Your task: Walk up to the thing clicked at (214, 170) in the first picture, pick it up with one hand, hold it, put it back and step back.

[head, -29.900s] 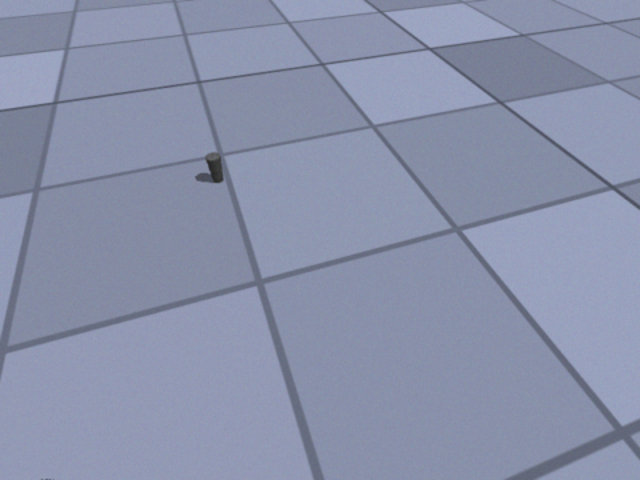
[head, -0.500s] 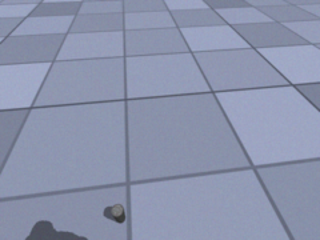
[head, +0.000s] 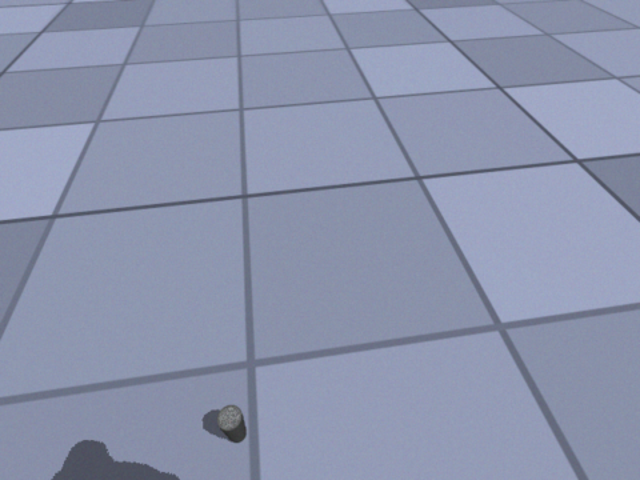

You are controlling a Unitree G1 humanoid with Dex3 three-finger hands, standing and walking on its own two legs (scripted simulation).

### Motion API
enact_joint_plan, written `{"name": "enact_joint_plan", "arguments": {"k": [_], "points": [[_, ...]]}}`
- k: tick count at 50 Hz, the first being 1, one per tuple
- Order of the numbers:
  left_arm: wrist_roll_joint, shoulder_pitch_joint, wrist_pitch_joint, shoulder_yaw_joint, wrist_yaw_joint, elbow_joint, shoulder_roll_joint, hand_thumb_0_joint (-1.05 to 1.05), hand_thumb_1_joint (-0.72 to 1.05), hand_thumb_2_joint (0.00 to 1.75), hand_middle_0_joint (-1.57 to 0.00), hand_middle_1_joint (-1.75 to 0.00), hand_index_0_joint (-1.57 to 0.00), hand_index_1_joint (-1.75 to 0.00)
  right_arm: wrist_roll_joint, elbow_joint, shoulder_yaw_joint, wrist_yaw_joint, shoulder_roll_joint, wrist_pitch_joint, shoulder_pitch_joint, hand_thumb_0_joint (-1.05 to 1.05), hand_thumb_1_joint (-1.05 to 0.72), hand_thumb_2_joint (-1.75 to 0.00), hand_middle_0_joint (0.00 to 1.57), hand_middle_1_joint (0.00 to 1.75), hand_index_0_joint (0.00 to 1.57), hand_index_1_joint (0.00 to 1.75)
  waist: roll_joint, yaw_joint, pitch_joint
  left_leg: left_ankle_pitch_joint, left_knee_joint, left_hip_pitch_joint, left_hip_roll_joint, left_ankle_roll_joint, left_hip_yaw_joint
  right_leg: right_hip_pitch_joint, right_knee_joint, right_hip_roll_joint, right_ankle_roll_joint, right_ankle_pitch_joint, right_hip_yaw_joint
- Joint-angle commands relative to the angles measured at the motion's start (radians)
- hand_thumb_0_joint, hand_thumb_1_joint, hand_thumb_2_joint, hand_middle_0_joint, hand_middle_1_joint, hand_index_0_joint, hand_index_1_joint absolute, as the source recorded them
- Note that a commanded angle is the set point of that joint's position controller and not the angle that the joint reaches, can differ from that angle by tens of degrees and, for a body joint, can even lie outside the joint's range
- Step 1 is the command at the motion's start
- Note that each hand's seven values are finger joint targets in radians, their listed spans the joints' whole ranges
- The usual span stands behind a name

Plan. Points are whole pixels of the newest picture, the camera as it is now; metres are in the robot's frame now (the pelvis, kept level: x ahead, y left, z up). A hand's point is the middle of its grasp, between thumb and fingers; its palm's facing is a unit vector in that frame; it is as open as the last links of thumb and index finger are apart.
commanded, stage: stand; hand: left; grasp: from the side
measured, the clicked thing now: (233, 426) +0.43 +0.28 -0.71
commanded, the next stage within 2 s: step back in 0.96 s
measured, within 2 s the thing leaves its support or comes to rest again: neither
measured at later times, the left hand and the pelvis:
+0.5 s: hand out of the picture +0.09 +0.24 -0.15, palm faces -0.04 -0.94 -0.35, open 7.4 cm; pelvis +0.02 -0.01 +0.00, yaw -1 degrees
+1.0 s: hand out of the picture +0.11 +0.23 -0.15, palm faces -0.03 -0.94 -0.34, open 7.4 cm; pelvis +0.02 -0.01 +0.00, yaw -1 degrees
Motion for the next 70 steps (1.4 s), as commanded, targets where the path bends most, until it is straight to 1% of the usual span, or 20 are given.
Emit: {"name": "enact_joint_plan", "arguments": {"k": [1, 10, 25, 30, 47, 48, 51, 54, 56, 57, 59, 60, 61, 62, 63, 64, 65, 67, 68, 70], "points": [[-0.007, -0.044, -0.022, 0.039, 0.015, -0.06, 0.211, 0.0, 0.9, 0.9, -0.2, -0.3, -0.2, -0.3, 0.001, -0.057, -0.025, -0.019, -0.19, -0.025, -0.047, 0.0, -0.9, -0.9, 0.2, 0.3, 0.2, 0.3, -0.01, -0.001, -0.051, -0.019, -0.084, -0.01, 0.115, 0.012, -0.104, -0.002, -0.08, -0.083, -0.042, 0.005, 0.099], [-0.011, -0.055, -0.02, 0.04, 0.011, -0.059, 0.213, 0.0, 0.9, 0.9, -0.2, -0.3, -0.2, -0.3, 0.003, -0.049, -0.02, -0.019, -0.191, -0.029, -0.042, 0.0, -0.9, -0.9, 0.2, 0.3, 0.2, 0.3, -0.014, -0.003, -0.039, -0.001, -0.091, -0.01, 0.12, 0.007, -0.1, -0.003, -0.089, -0.078, -0.041, 0.007, 0.1], [-0.015, -0.078, -0.021, 0.046, 0.009, -0.068, 0.217, 0.0, 0.9, 0.9, -0.2, -0.3, -0.2, -0.3, 0.005, -0.052, -0.022, -0.021, -0.206, -0.033, -0.057, 0.0, -0.9, -0.9, 0.2, 0.3, 0.2, 0.3, -0.009, -0.006, -0.089, 0.088, -0.078, 0.042, 0.136, 0.006, -0.083, 0.034, -0.077, -0.087, -0.044, 0.142, 0.106], [-0.016, -0.078, -0.02, 0.046, 0.008, -0.066, 0.217, 0.0, 0.9, 0.9, -0.2, -0.3, -0.2, -0.3, 0.004, -0.049, -0.021, -0.019, -0.204, -0.031, -0.059, 0.0, -0.9, -0.9, 0.2, 0.3, 0.2, 0.3, -0.019, -0.004, -0.052, 0.044, -0.093, 0.025, 0.134, 0.001, -0.088, 0.009, -0.095, -0.078, -0.04, 0.071, 0.103], [-0.018, -0.079, -0.022, 0.047, 0.007, -0.075, 0.224, 0.0, 0.9, 0.9, -0.2, -0.3, -0.2, -0.3, 0.006, -0.055, -0.018, -0.02, -0.206, -0.033, -0.061, 0.0, -0.9, -0.9, 0.2, 0.3, 0.2, 0.3, -0.012, -0.007, -0.093, 0.115, -0.081, 0.054, 0.144, 0.003, -0.075, 0.036, -0.078, -0.083, -0.046, 0.183, 0.108], [-0.038, -0.077, -0.009, 0.091, 0.008, -0.108, 0.305, 0.0, 0.9, 0.9, -0.2, -0.3, -0.2, -0.3, 0.017, -0.089, -0.047, -0.017, -0.271, -0.014, -0.104, 0.0, -0.9, -0.9, 0.2, 0.3, 0.2, 0.3, -0.038, 0.0, 0.017, 0.232, 0.035, -0.021, 0.129, 0.03, -0.085, -0.054, 0.0, -0.071, -0.057, 0.345, 0.119], [-0.039, -0.063, 0.0, 0.101, 0.014, -0.159, 0.297, 0.0, 0.9, 0.9, -0.2, -0.3, -0.2, -0.3, 0.029, -0.126, -0.054, -0.014, -0.251, 0.003, -0.059, 0.0, -0.9, -0.9, 0.2, 0.3, 0.2, 0.3, -0.064, -0.014, -0.096, 0.23, 0.164, -0.017, 0.095, 0.039, -0.052, -0.04, 0.034, -0.106, -0.114, 0.4, 0.149], [-0.024, -0.098, 0.012, 0.111, 0.014, -0.219, 0.327, 0.0, 0.9, 0.9, -0.2, -0.3, -0.2, -0.3, 0.026, -0.16, -0.064, -0.01, -0.237, 0.021, -0.038, 0.0, -0.9, -0.9, 0.2, 0.3, 0.2, 0.3, -0.123, -0.017, -0.148, 0.034, 0.322, -0.048, 0.018, 0.034, -0.025, -0.078, 0.02, -0.195, -0.204, 0.376, 0.237], [-0.009, -0.12, 0.019, 0.117, 0.016, -0.259, 0.338, 0.0, 0.9, 0.9, -0.2, -0.3, -0.2, -0.3, 0.023, -0.184, -0.071, -0.006, -0.227, 0.034, -0.011, 0.0, -0.9, -0.9, 0.2, 0.3, 0.2, 0.3, -0.203, -0.016, -0.142, -0.281, 0.474, -0.105, -0.034, 0.039, -0.034, -0.112, 0.025, -0.265, -0.271, 0.382, 0.29], [0.002, -0.147, 0.021, 0.12, 0.015, -0.28, 0.345, 0.0, 0.9, 0.9, -0.2, -0.3, -0.2, -0.3, 0.023, -0.194, -0.072, -0.002, -0.219, 0.037, 0.026, 0.0, -0.9, -0.9, 0.2, 0.3, 0.2, 0.3, -0.24, -0.028, -0.143, -0.361, 0.505, -0.129, -0.027, 0.047, -0.06, -0.116, 0.043, -0.282, -0.285, 0.38, 0.284], [0.004, -0.181, 0.028, 0.11, 0.015, -0.308, 0.312, 0.0, 0.9, 0.9, -0.2, -0.3, -0.2, -0.3, 0.026, -0.201, -0.076, 0.001, -0.216, 0.033, 0.055, 0.0, -0.9, -0.9, 0.2, 0.3, 0.2, 0.3, -0.207, -0.04, -0.135, -0.297, 0.414, -0.122, -0.02, 0.047, -0.064, -0.113, 0.118, -0.223, -0.249, 0.371, 0.218], [-0.001, -0.178, 0.034, 0.106, 0.015, -0.312, 0.303, 0.0, 0.9, 0.9, -0.2, -0.3, -0.2, -0.3, 0.022, -0.203, -0.078, -0.001, -0.223, 0.027, 0.063, 0.0, -0.9, -0.9, 0.2, 0.3, 0.2, 0.3, -0.176, -0.04, -0.133, -0.166, 0.301, -0.11, -0.017, 0.042, -0.048, -0.11, 0.173, -0.18, -0.207, 0.34, 0.184], [-0.009, -0.173, 0.044, 0.102, 0.013, -0.323, 0.294, 0.0, 0.9, 0.9, -0.2, -0.3, -0.2, -0.3, 0.008, -0.216, -0.086, -0.005, -0.245, 0.019, 0.073, 0.0, -0.9, -0.9, 0.2, 0.3, 0.2, 0.3, -0.102, -0.05, -0.116, 0.087, 0.142, -0.107, 0.039, 0.048, -0.086, -0.121, 0.255, -0.116, -0.146, 0.242, 0.142], [-0.024, -0.171, 0.053, 0.093, 0.014, -0.341, 0.244, 0.0, 0.9, 0.9, -0.2, -0.3, -0.2, -0.3, -0.014, -0.223, -0.103, -0.01, -0.317, 0.011, 0.068, 0.0, -0.9, -0.9, 0.2, 0.3, 0.2, 0.3, 0.108, -0.041, -0.105, 0.327, 0.053, -0.077, 0.193, 0.076, -0.29, -0.213, 0.428, 0.034, -0.087, 0.039, 0.094], [-0.024, -0.134, 0.061, 0.09, 0.021, -0.34, 0.221, 0.0, 0.9, 0.9, -0.2, -0.3, -0.2, -0.3, -0.017, -0.24, -0.113, -0.011, -0.366, 0.002, 0.034, 0.0, -0.9, -0.9, 0.2, 0.3, 0.2, 0.3, 0.178, -0.017, -0.09, 0.506, 0.023, -0.017, 0.308, 0.158, -0.42, -0.333, 0.566, 0.161, -0.068, -0.403, 0.114], [-0.016, -0.12, 0.064, 0.093, 0.031, -0.339, 0.233, 0.0, 0.9, 0.9, -0.2, -0.3, -0.2, -0.3, -0.013, -0.262, -0.124, -0.014, -0.4, -0.001, 0.047, 0.0, -0.9, -0.9, 0.2, 0.3, 0.2, 0.3, 0.193, -0.047, -0.124, 0.565, 0.039, -0.029, 0.365, 0.207, -0.474, -0.33, 0.675, 0.163, -0.06, -0.49, 0.209], [-0.014, -0.125, 0.065, 0.098, 0.036, -0.33, 0.247, 0.0, 0.9, 0.9, -0.2, -0.3, -0.2, -0.3, -0.009, -0.274, -0.121, -0.021, -0.374, -0.002, 0.019, 0.0, -0.9, -0.9, 0.2, 0.3, 0.2, 0.3, 0.153, -0.043, -0.127, 0.55, 0.044, -0.024, 0.358, 0.216, -0.455, -0.343, 0.764, 0.161, -0.063, -0.461, 0.243], [-0.027, -0.072, 0.067, 0.095, 0.035, -0.318, 0.248, 0.0, 0.9, 0.9, -0.2, -0.3, -0.2, -0.3, -0.013, -0.299, -0.105, -0.035, -0.311, -0.005, -0.058, 0.0, -0.9, -0.9, 0.2, 0.3, 0.2, 0.3, 0.121, 0.007, -0.115, 0.576, 0.119, 0.029, 0.236, 0.154, -0.28, -0.401, 0.832, 0.161, -0.059, -0.361, 0.259], [-0.027, -0.041, 0.065, 0.097, 0.032, -0.319, 0.251, 0.0, 0.9, 0.9, -0.2, -0.3, -0.2, -0.3, -0.009, -0.311, -0.099, -0.04, -0.295, -0.006, -0.052, 0.0, -0.9, -0.9, 0.2, 0.3, 0.2, 0.3, 0.138, 0.02, -0.116, 0.581, 0.142, 0.048, 0.22, 0.148, -0.25, -0.408, 0.84, 0.156, -0.052, -0.324, 0.241], [-0.014, -0.033, 0.06, 0.108, 0.029, -0.33, 0.255, 0.0, 0.9, 0.9, -0.2, -0.3, -0.2, -0.3, -0.005, -0.32, -0.1, -0.045, -0.284, -0.007, -0.009, 0.0, -0.9, -0.9, 0.2, 0.3, 0.2, 0.3, 0.123, -0.005, -0.133, 0.581, 0.156, 0.086, 0.235, 0.182, -0.262, -0.389, 0.835, 0.152, -0.026, -0.326, 0.218]]}}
